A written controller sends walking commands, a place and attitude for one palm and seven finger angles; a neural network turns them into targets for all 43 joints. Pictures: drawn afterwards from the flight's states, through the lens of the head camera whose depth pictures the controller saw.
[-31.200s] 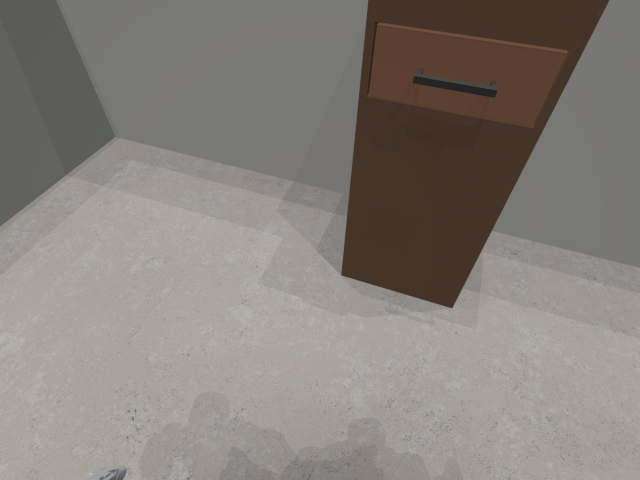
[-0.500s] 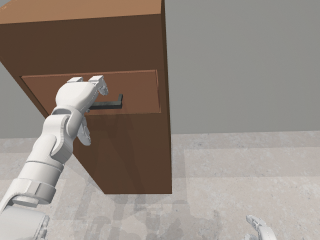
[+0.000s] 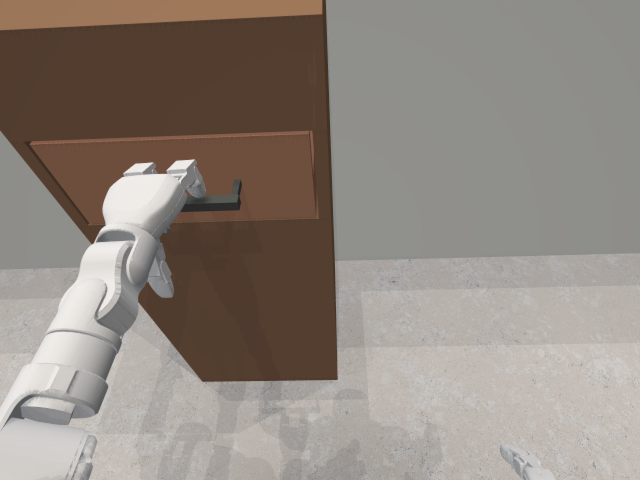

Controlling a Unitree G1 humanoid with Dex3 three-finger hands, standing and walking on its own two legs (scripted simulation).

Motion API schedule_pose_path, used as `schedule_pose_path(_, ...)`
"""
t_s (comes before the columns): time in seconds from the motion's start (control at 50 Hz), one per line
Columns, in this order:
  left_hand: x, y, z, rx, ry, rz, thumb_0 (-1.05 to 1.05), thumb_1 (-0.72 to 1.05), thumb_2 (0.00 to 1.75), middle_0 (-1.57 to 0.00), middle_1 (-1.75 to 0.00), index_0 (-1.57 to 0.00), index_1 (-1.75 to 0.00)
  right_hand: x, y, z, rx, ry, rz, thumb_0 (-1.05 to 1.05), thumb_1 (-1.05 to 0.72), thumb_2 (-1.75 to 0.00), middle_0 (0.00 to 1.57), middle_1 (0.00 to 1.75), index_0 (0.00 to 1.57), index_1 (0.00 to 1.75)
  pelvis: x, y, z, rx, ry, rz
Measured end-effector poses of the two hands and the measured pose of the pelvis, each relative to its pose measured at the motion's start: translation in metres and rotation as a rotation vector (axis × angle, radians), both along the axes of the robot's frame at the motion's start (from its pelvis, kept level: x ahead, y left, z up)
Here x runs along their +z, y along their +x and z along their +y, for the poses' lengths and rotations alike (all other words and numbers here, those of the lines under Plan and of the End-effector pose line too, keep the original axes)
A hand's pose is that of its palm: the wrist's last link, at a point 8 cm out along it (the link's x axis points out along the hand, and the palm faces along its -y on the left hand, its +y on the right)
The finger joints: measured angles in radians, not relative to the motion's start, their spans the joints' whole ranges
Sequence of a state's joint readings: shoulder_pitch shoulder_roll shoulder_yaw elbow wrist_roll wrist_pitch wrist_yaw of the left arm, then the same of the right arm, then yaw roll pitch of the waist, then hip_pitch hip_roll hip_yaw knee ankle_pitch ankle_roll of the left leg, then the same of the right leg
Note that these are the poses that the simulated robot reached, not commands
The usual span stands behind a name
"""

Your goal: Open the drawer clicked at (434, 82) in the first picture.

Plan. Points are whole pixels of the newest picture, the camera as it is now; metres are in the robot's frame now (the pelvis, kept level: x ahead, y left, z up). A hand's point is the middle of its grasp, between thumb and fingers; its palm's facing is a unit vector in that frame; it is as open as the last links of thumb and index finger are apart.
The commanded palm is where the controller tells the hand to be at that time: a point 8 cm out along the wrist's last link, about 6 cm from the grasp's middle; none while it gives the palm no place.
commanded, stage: lower the fingers behind the handle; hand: left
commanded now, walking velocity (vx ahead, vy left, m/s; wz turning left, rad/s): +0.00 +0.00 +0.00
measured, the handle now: (182, 196) +0.48 +0.25 +0.08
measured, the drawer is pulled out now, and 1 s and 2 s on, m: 0.00 0.00 0.00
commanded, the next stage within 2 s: lift the fingers back up to retry in 1.16 s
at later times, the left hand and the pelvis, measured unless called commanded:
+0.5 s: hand (166, 228) +0.40 +0.24 +0.10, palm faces +0.00 -0.02 -1.00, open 13.8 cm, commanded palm +0.38 +0.24 +0.13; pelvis -0.01 +0.00 -0.01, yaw +1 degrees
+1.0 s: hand (168, 230) +0.40 +0.24 +0.09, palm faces +0.01 +0.00 -1.00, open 14.0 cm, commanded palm +0.37 +0.24 +0.12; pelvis -0.02 -0.01 -0.01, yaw +0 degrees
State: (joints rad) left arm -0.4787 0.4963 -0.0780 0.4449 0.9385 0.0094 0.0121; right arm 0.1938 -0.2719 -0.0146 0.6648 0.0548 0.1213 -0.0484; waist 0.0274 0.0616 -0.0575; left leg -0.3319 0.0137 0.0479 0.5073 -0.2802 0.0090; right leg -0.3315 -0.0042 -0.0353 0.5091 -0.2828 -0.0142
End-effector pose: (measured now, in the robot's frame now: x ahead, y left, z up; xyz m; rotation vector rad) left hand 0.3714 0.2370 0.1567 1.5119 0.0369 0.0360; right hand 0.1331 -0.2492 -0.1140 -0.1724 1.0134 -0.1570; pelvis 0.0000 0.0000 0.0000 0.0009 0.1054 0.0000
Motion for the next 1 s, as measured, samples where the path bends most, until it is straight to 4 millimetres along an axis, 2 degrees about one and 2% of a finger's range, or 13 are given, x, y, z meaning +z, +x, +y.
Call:
schedule_pose_path(0.08, -0.006, 0.001, 0.005, 0.027, 0.015, 0.008, 0.00, -0.48, 0.30, -0.31, -1.20, -0.31, -1.20, -0.002, -0.002, 0.002, 0.001, 0.000, 0.007, 0.01, -0.90, -0.90, 0.20, 0.29, 0.20, 0.30, -0.001, -0.001, 0.000, 0.004, -0.001, 0.005)
schedule_pose_path(0.44, -0.007, 0.007, 0.003, 0.032, 0.032, 0.001, 0.00, -0.48, 0.30, -0.32, -1.28, -0.31, -1.20, -0.006, -0.014, 0.000, -0.002, -0.006, 0.030, 0.01, -0.90, -0.90, 0.20, 0.29, 0.20, 0.30, -0.005, -0.004, -0.001, 0.008, 0.000, 0.018)
schedule_pose_path(0.7, -0.009, 0.010, 0.001, 0.038, 0.050, -0.001, 0.00, -0.48, 0.30, -0.30, -1.35, -0.31, -1.20, -0.010, -0.033, -0.008, -0.007, -0.015, 0.063, 0.01, -0.90, -0.90, 0.20, 0.29, 0.20, 0.30, -0.009, -0.012, -0.005, 0.009, 0.001, 0.034)
schedule_pose_path(1.0, -0.011, 0.007, 0.000, 0.043, 0.059, -0.011, 0.00, -0.48, 0.30, -0.27, -1.34, -0.28, -1.20, -0.015, -0.055, -0.012, -0.024, -0.017, 0.091, 0.01, -0.90, -0.90, 0.20, 0.29, 0.20, 0.30, -0.011, -0.020, -0.006, 0.007, 0.000, 0.041)
